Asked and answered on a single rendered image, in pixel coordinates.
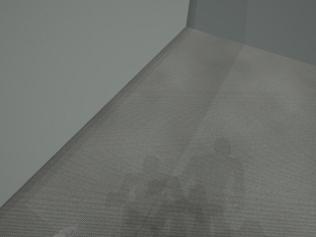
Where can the left robot hand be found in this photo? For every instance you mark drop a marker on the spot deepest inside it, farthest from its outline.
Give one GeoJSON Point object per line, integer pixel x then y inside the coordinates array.
{"type": "Point", "coordinates": [67, 232]}

